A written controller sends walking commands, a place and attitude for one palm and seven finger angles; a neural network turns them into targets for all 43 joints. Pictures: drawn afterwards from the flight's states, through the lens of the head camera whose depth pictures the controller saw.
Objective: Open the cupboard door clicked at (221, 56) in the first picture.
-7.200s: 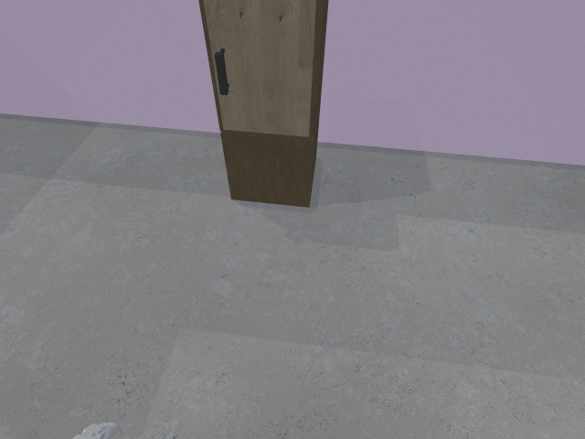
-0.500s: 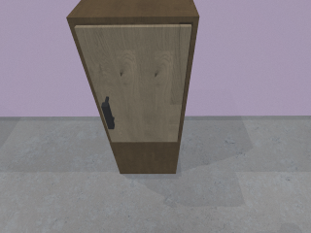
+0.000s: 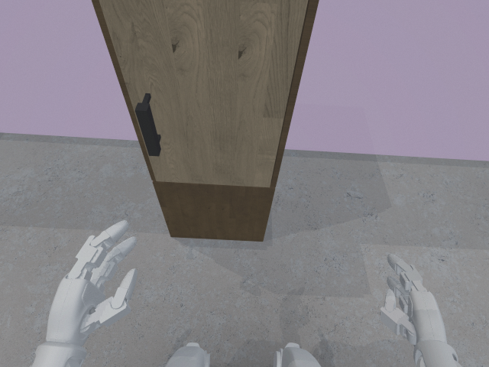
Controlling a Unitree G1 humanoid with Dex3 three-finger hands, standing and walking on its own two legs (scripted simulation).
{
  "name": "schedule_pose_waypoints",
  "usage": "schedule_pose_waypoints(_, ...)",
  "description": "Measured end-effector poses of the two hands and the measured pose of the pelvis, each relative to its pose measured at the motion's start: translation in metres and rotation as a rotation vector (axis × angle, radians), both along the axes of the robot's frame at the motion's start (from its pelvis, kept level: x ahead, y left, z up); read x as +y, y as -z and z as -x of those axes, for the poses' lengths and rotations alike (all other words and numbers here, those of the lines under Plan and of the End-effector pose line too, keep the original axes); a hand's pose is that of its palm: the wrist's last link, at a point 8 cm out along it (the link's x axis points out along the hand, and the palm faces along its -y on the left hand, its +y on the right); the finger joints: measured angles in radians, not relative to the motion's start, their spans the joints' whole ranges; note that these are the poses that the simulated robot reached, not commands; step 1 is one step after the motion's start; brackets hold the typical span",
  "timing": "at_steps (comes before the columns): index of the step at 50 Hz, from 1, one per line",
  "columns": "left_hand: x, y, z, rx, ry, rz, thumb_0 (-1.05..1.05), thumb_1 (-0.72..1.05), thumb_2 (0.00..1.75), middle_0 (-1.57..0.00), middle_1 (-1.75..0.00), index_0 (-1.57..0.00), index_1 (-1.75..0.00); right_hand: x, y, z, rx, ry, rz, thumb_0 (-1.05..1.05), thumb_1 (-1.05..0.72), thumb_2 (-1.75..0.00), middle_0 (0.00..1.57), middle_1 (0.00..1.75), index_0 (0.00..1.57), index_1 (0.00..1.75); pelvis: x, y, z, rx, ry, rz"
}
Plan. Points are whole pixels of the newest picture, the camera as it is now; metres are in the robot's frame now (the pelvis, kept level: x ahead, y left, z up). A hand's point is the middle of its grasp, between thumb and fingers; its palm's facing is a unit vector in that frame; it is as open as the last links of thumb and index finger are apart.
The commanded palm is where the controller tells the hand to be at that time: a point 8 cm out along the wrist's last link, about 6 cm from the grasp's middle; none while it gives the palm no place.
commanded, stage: raise the hand with hooked fingers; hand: left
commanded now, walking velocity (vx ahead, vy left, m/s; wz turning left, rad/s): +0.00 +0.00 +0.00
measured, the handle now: (151, 125) +0.60 +0.26 -0.01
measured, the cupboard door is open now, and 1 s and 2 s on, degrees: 0 0 0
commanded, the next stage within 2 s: move the hooked fingers beside the handle in 1.74 s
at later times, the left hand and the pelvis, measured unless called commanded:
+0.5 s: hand (95, 293) +0.22 +0.24 +0.01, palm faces +0.02 -1.00 -0.05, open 11.2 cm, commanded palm +0.19 +0.29 +0.01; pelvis -0.02 +0.00 -0.03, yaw +0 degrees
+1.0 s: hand (70, 278) +0.24 +0.29 +0.01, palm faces +0.02 -1.00 -0.07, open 13.7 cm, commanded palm +0.22 +0.33 +0.01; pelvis -0.02 +0.03 -0.03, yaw +0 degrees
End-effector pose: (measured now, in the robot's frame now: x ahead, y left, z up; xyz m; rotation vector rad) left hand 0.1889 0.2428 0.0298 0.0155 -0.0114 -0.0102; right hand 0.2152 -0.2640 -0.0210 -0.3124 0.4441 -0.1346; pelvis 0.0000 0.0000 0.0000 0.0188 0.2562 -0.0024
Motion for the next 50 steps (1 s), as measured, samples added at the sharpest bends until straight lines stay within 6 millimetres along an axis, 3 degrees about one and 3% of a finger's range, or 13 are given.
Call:
schedule_pose_waypoints(4,0.011,0.034,0.029,0.127,-0.071,0.028,0.00,0.59,0.76,-0.22,-0.50,-0.23,-0.50,0.009,0.011,-0.029,-0.051,-0.056,0.004,0.01,-0.91,-0.90,0.20,0.30,0.20,0.29,-0.007,0.022,0.003,0.030,-0.014,0.015)
schedule_pose_waypoints(8,0.023,0.031,0.042,0.108,-0.133,-0.017,0.01,0.50,0.72,-0.23,-0.56,-0.23,-0.56,0.028,0.037,-0.031,0.003,-0.100,-0.018,0.01,-0.91,-0.90,0.20,0.30,0.20,0.29,-0.013,0.032,0.006,0.046,-0.035,0.043)
schedule_pose_waypoints(14,0.029,0.020,0.016,0.034,-0.040,-0.047,0.01,0.36,0.66,-0.24,-0.65,-0.24,-0.65,0.048,0.085,0.008,0.173,-0.096,-0.087,0.01,-0.90,-0.90,0.20,0.30,0.20,0.29,-0.015,0.039,0.016,0.066,-0.049,0.069)
schedule_pose_waypoints(18,0.034,0.024,-0.003,0.099,0.014,-0.027,0.01,0.26,0.62,-0.24,-0.71,-0.25,-0.71,0.047,0.100,0.046,0.264,-0.030,-0.124,0.01,-0.90,-0.90,0.20,0.30,0.21,0.30,-0.011,0.037,0.020,0.072,-0.039,0.066)
schedule_pose_waypoints(24,0.047,0.017,-0.009,0.109,-0.027,-0.033,0.00,0.13,0.56,-0.25,-0.80,-0.26,-0.80,0.031,0.096,0.090,0.325,0.067,-0.106,0.01,-0.90,-0.90,0.20,0.31,0.21,0.30,-0.001,0.030,0.023,0.073,-0.021,0.056)
schedule_pose_waypoints(29,0.057,0.018,-0.009,0.081,-0.040,-0.044,0.00,0.01,0.51,-0.26,-0.87,-0.27,-0.87,0.018,0.087,0.104,0.333,0.096,-0.043,0.01,-0.90,-0.90,0.20,0.30,0.20,0.30,0.008,0.028,0.025,0.076,-0.020,0.055)
schedule_pose_waypoints(36,0.065,0.024,-0.014,0.075,-0.017,-0.039,0.00,-0.15,0.44,-0.27,-0.98,-0.28,-0.98,0.019,0.071,0.090,0.287,0.079,0.013,0.01,-0.90,-0.90,0.20,0.30,0.20,0.29,0.018,0.028,0.026,0.075,-0.022,0.062)
schedule_pose_waypoints(50,0.096,0.019,-0.029,0.067,-0.035,-0.053,-0.01,-0.44,0.32,-0.29,-1.16,-0.30,-1.16,0.061,0.068,0.051,0.246,-0.039,-0.025,0.01,-0.90,-0.90,0.20,0.30,0.20,0.30,0.027,0.027,0.020,0.088,-0.033,0.080)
